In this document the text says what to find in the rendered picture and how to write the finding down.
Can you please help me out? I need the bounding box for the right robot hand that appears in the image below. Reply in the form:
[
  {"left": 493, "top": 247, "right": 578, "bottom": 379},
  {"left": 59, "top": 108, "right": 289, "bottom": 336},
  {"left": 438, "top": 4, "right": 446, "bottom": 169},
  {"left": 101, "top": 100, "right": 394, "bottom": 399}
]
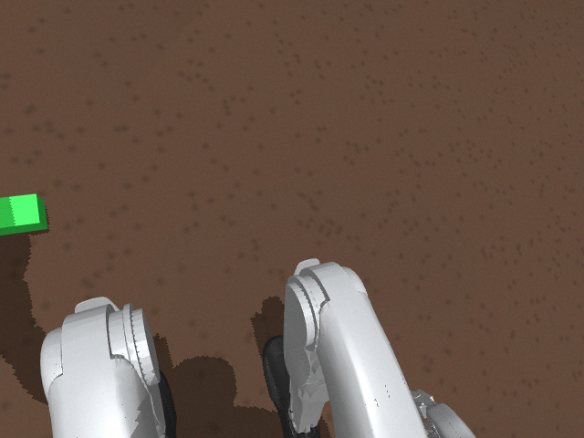
[{"left": 411, "top": 390, "right": 476, "bottom": 438}]

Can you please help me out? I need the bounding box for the left robot foot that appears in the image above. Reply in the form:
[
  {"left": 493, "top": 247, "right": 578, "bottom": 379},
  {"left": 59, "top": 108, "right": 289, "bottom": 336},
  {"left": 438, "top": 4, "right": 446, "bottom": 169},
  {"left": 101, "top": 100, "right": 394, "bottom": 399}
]
[{"left": 158, "top": 369, "right": 177, "bottom": 438}]

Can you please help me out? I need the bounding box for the right robot foot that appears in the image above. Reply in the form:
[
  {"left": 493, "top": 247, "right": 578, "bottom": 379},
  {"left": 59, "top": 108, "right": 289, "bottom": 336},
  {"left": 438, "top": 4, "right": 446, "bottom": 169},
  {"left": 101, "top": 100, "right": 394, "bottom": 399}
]
[{"left": 262, "top": 335, "right": 320, "bottom": 438}]

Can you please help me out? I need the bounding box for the small box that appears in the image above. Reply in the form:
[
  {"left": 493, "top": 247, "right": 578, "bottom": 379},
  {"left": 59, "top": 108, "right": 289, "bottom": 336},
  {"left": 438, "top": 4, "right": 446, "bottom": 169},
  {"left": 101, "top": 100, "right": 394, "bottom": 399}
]
[{"left": 0, "top": 194, "right": 47, "bottom": 235}]

